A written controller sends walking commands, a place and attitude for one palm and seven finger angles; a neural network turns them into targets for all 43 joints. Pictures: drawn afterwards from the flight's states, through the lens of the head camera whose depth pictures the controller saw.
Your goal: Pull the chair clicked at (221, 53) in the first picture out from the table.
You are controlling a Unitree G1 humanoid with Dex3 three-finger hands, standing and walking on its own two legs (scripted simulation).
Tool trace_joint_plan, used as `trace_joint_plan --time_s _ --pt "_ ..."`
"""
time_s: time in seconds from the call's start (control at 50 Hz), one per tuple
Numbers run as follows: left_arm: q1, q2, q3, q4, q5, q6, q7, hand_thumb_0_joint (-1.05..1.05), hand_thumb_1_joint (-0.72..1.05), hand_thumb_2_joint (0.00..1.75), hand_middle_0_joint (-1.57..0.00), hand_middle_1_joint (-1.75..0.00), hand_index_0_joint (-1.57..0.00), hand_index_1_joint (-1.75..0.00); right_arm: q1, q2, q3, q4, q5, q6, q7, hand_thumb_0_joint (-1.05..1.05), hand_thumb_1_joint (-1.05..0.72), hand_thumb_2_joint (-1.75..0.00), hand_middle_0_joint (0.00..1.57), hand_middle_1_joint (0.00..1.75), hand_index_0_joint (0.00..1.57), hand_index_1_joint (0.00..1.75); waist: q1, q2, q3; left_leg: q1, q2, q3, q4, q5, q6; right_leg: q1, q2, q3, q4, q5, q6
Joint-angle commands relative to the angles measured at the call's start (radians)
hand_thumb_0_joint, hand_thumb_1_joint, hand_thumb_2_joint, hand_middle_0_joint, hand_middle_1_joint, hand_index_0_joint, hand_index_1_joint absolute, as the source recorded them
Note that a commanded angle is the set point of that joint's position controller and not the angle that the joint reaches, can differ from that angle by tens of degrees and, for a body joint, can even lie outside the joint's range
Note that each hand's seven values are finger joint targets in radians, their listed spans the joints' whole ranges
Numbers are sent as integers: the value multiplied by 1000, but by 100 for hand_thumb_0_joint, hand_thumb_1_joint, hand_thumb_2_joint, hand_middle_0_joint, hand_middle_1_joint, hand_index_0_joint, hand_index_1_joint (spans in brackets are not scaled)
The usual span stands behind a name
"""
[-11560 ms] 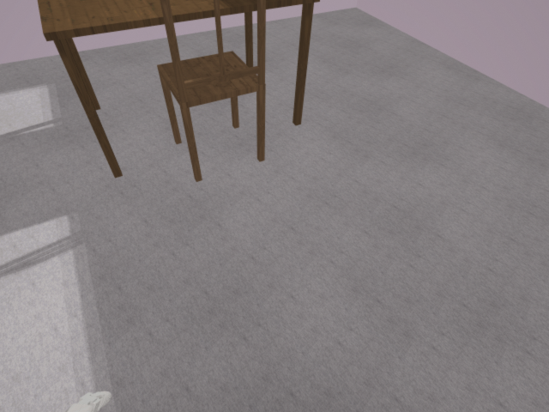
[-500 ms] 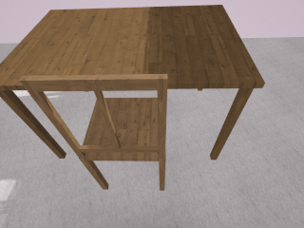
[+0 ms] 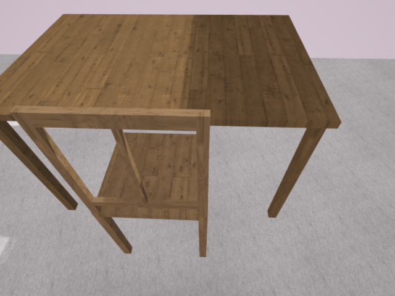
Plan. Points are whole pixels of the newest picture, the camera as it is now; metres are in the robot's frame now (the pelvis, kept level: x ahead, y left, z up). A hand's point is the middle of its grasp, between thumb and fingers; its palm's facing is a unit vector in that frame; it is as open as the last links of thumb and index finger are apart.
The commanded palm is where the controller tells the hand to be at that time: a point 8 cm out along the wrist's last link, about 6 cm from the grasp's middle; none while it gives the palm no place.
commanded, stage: look again from close up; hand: left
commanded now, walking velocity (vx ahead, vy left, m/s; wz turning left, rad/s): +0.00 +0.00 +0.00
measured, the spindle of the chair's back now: (133, 171) +0.42 +0.20 -0.05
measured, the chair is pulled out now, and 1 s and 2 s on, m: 0.00 0.00 0.00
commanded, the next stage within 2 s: raise the hand toward the chair's back in 0.44 s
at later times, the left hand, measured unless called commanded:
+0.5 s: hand out of the picture +0.01 +0.17 -0.17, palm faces +0.02 -0.98 -0.22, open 7.4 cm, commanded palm none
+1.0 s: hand out of the picture +0.12 +0.18 -0.09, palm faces -0.01 -1.00 +0.02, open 9.5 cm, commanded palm +0.12 +0.24 -0.06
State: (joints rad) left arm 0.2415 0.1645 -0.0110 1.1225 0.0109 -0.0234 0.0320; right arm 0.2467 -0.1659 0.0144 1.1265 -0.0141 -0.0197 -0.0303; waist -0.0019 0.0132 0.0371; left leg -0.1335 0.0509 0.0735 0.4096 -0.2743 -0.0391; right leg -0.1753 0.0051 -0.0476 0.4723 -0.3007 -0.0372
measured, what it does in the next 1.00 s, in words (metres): lowers itself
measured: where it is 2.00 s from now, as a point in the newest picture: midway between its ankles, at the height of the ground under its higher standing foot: outside the picture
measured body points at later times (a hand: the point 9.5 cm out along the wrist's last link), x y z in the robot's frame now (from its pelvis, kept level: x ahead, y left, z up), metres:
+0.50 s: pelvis +0.01 -0.01 +0.00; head +0.03 -0.02 +0.45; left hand +0.01 +0.22 -0.15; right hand +0.01 -0.23 -0.16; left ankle -0.04 +0.14 -0.74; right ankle -0.03 -0.09 -0.74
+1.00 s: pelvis -0.07 +0.01 -0.10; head +0.00 +0.03 +0.34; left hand +0.12 +0.24 -0.09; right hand +0.17 -0.24 -0.14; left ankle -0.04 +0.15 -0.74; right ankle -0.03 -0.09 -0.74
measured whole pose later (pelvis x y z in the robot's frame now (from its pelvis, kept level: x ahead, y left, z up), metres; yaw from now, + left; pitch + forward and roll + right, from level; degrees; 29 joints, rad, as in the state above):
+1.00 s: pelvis -0.07 +0.01 -0.10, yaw +1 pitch +14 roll +1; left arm 0.40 0.17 0.10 0.15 -0.23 -0.51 -0.30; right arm 0.14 -0.28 -0.09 0.50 0.02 -0.29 0.03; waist 0.02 -0.05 -0.12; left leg -0.92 0.04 0.02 1.22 -0.54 -0.02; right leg -0.93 -0.03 -0.05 1.23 -0.54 -0.03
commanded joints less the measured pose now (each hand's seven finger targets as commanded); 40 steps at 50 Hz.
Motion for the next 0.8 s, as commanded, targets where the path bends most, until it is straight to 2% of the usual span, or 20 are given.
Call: trace_joint_plan --time_s 0.0,0.04,0.1,0.18,0.34,0.5,0.52,0.54,0.56,0.58,0.6,0.62,0.64,0.66,0.68,0.7,0.72,0.74,0.76,0.78 --pt "70 119 23 -29 -2 -17 8 0 90 90 -20 -30 -20 -30 71 -79 -16 -17 1 -12 -3 0 -90 -90 20 30 20 30 4 -18 -28 20 58 -48 -40 257 44 17 -122 96 -70 414 -4" --pt "67 117 23 -29 -2 -15 8 0 90 90 -20 -30 -20 -30 62 -79 -17 -18 2 -10 -4 0 -90 -90 20 30 20 30 5 -10 -10 16 57 -47 -42 253 44 8 -119 98 -74 403 -4" --pt "74 120 25 -27 -1 -17 9 0 90 90 -20 -30 -20 -30 65 -81 -16 -16 2 -12 -5 0 -90 -90 20 30 20 30 5 -13 -34 33 60 -46 -42 273 44 25 -122 95 -72 433 -5" --pt "80 119 26 -26 -1 -18 10 0 90 90 -20 -30 -20 -30 59 -81 -17 -15 2 -10 -7 0 -90 -90 20 30 20 30 6 -16 -31 39 61 -42 -39 276 42 29 -123 95 -74 457 -6" --pt "85 115 26 -26 -1 -15 10 0 90 90 -20 -30 -20 -30 62 -75 -15 -11 2 -7 -7 0 -90 -90 20 30 20 30 7 -24 9 18 56 -43 -50 243 39 25 -120 94 -91 433 -4" --pt "95 111 27 -21 -2 -17 10 0 90 90 -20 -30 -20 -30 74 -67 -14 -2 2 -10 -8 0 -90 -90 20 30 20 30 9 -11 -12 35 61 -45 -56 254 41 35 -119 92 -96 420 -7" --pt "91 229 18 -85 -3 -31 17 0 90 90 -20 -30 -20 -30 4 -127 -32 -85 -6 -3 -5 0 -90 -90 20 30 20 30 -5 15 58 13 1 -76 4 298 57 3 -74 89 -62 474 12" --pt "-541 368 175 -1379 -224 -199 21 0 88 89 -20 -30 -20 -30 -5 -258 -44 -384 63 -142 -67 0 -90 -90 20 30 20 30 -105 93 -258 83 -38 24 43 337 83 -39 -38 76 -91 464 37" --pt "-163 246 112 -1173 -164 -132 39 0 85 88 -20 -29 -20 -29 10 -192 -59 -343 41 -207 -90 0 -90 -90 20 30 20 30 -46 166 -271 145 -54 53 42 428 85 60 -11 47 -21 490 17" --pt "-82 152 107 -969 -161 -93 63 0 83 87 -19 -29 -19 -29 -16 -193 -52 -284 35 -226 -90 0 -90 -90 20 30 20 30 -31 103 -197 87 -30 47 53 432 67 13 -18 22 -18 471 20" --pt "51 27 26 -937 -168 -50 60 0 81 86 -19 -29 -19 -29 -5 -181 -62 -302 54 -233 -76 0 -90 -90 20 30 20 30 -64 34 -114 7 -28 -6 62 435 74 -28 -15 -4 -10 462 27" --pt "79 -5 36 -944 -180 -48 45 0 78 85 -19 -28 -19 -28 4 -191 -74 -329 58 -243 -73 0 -90 -90 20 30 20 30 -82 -89 -68 -64 -37 -28 105 392 84 -100 -6 -36 18 438 38" --pt "-39 7 30 -1063 -186 -116 25 0 76 84 -19 -28 -19 -28 14 -206 -78 -380 50 -282 -60 0 -90 -90 20 30 20 30 -97 -138 -104 -104 -45 -49 172 328 86 -168 -17 -27 72 408 47" --pt "-14 78 121 -1024 -163 -173 13 0 74 83 -18 -27 -18 -27 23 -215 -96 -394 33 -301 -54 0 -90 -90 20 30 20 30 -81 -175 -183 -164 -54 -57 227 298 89 -210 -16 -33 129 393 55" --pt "16 61 112 -1016 -154 -227 -9 0 71 82 -18 -27 -18 -27 7 -211 -102 -424 20 -318 -36 0 -90 -90 20 30 20 30 -65 -179 -208 -238 -64 -73 280 241 79 -262 -29 -16 182 374 70" --pt "129 32 124 -953 -169 -272 -40 0 69 81 -18 -27 -18 -27 -16 -197 -105 -463 21 -327 -19 0 -90 -90 20 30 20 30 -29 -224 -229 -335 -67 -85 322 183 67 -288 -37 -6 232 339 75" --pt "260 18 142 -875 -190 -314 -85 0 67 80 -18 -26 -18 -26 -37 -188 -109 -496 29 -333 3 0 -90 -90 20 30 20 30 19 -204 -212 -413 -72 -85 351 149 52 -284 -46 17 268 328 67" --pt "329 -27 127 -853 -228 -372 -139 0 64 79 -17 -26 -17 -26 -60 -182 -107 -523 32 -340 24 0 -90 -90 20 30 20 30 42 -262 -211 -497 -69 -86 396 104 37 -310 -59 42 312 296 65" --pt "376 -10 161 -865 -258 -438 -197 0 62 78 -17 -26 -17 -26 -71 -183 -117 -547 34 -341 41 0 -90 -90 20 30 20 30 69 -258 -248 -567 -72 -78 439 72 25 -312 -65 73 353 265 60" --pt "390 13 185 -886 -277 -504 -259 0 60 77 -17 -25 -17 -25 -82 -184 -122 -571 41 -341 56 0 -90 -90 20 30 20 30 81 -204 -266 -621 -75 -65 484 56 19 -331 -67 99 393 245 48"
